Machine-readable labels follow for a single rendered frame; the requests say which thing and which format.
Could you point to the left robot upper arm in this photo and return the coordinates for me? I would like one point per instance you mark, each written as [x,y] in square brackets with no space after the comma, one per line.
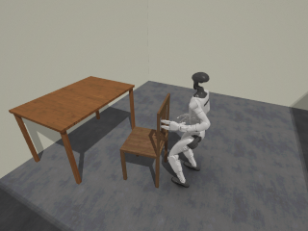
[196,107]

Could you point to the left robot forearm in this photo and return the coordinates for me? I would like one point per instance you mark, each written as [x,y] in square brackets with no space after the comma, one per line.
[193,128]

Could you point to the right robot upper arm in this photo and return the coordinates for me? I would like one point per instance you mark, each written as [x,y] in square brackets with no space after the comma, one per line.
[208,108]

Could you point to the robot torso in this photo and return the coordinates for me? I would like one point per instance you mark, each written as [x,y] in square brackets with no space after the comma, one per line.
[194,119]

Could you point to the left robot hand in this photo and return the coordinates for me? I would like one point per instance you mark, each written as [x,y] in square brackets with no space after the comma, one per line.
[173,126]

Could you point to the chair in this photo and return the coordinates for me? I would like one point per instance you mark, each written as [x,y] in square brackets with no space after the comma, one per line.
[148,142]

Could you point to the robot right thigh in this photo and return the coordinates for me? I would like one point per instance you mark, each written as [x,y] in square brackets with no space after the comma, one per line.
[186,134]

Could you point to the right robot hand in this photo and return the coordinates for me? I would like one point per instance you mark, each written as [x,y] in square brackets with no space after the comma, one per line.
[185,117]

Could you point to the table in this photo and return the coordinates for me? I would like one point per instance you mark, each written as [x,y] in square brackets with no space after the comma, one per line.
[61,109]

